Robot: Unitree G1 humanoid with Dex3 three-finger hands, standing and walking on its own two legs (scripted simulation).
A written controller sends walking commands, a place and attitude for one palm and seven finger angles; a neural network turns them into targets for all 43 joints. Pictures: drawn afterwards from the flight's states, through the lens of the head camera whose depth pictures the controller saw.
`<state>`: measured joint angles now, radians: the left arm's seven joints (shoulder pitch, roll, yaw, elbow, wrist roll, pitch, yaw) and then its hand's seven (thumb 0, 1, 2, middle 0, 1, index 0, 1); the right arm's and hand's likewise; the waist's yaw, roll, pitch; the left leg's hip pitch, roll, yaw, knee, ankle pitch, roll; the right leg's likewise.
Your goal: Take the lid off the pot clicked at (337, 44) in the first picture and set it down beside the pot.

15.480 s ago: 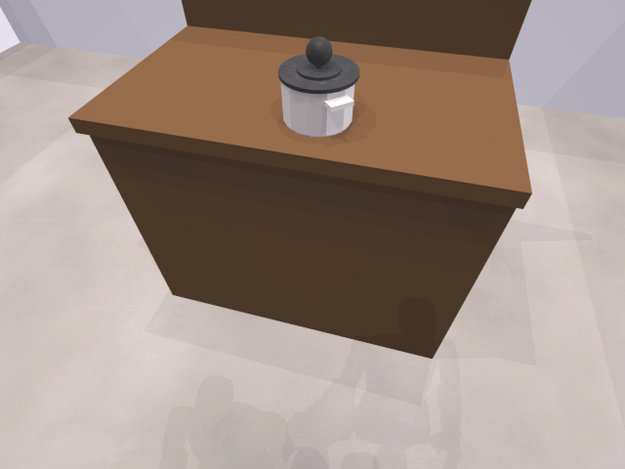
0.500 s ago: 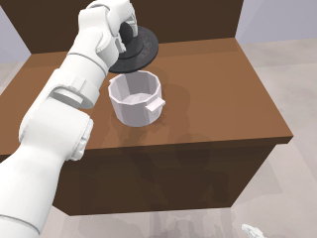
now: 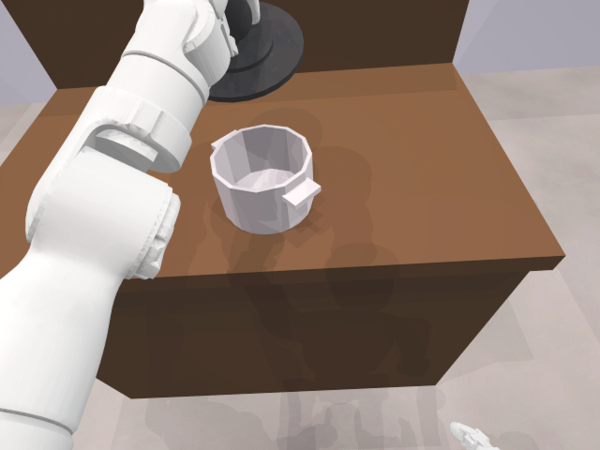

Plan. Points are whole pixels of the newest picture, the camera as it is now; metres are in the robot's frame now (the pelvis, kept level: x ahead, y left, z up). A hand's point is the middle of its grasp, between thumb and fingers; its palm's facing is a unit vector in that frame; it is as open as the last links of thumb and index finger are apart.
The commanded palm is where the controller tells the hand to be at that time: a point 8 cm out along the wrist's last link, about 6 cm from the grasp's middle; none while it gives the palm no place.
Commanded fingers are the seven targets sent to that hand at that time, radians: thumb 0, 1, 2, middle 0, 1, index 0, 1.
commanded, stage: lift the lid straight up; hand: left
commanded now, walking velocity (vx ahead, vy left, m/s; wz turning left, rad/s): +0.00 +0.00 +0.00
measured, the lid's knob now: (228, 16) +0.52 +0.05 +0.31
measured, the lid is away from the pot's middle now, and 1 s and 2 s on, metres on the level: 0.02 0.10 0.20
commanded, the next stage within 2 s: move the lid sideways beside the pot in 0.16 s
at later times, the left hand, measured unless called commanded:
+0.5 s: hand (202, 32) +0.50 +0.08 +0.30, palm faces -0.10 -0.06 -0.99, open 8.0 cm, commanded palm +0.47 +0.09 +0.37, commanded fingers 0.00 0.62 1.08 -0.97 -1.03 -0.78 -0.92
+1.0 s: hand (146, 42) +0.49 +0.14 +0.30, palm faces -0.13 -0.05 -0.99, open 8.0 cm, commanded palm +0.47 +0.14 +0.37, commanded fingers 0.00 0.62 1.08 -0.97 -1.03 -0.78 -0.92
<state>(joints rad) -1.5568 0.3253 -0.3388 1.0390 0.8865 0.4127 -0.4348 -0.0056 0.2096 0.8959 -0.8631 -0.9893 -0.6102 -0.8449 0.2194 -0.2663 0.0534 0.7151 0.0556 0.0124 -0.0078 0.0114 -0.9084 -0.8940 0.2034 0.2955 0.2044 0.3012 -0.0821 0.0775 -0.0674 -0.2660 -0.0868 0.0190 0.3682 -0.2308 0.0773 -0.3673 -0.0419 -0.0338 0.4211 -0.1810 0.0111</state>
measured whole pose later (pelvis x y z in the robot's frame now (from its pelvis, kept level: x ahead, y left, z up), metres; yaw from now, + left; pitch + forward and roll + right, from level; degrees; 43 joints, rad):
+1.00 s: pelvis +0.00 +0.00 +0.00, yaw +0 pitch +6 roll +0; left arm -1.43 0.50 -0.30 0.90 0.93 0.33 -0.55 -0.01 0.21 0.89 -0.88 -1.00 -0.61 -0.84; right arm 0.23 -0.28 0.04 0.68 0.06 0.04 -0.02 0.01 -0.91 -0.89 0.20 0.30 0.20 0.30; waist -0.07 0.07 -0.05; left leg -0.24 -0.08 0.01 0.36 -0.23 0.08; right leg -0.32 -0.04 -0.05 0.39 -0.17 0.01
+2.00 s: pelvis +0.00 +0.00 +0.00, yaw +1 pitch +6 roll -1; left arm -1.36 0.73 -0.22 0.90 0.97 0.25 -0.59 -0.01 0.22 0.89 -0.88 -1.00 -0.60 -0.84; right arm 0.25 -0.30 0.04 0.67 0.08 0.11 -0.02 0.01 -0.91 -0.89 0.20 0.30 0.20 0.30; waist -0.08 0.07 -0.04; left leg -0.25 -0.07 0.00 0.39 -0.25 0.08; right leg -0.31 -0.03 -0.05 0.37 -0.16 0.01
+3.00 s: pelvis +0.01 +0.01 +0.00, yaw +1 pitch +6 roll -1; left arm -1.23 0.73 -0.20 0.82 0.95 0.26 -0.59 -0.02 0.22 0.89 -0.88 -1.00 -0.60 -0.84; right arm 0.27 -0.30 0.03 0.65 0.08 0.10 0.00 0.01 -0.91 -0.89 0.20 0.30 0.21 0.30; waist -0.07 0.07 -0.03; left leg -0.25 -0.08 -0.01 0.40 -0.26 0.09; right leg -0.30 -0.03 -0.06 0.36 -0.17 0.02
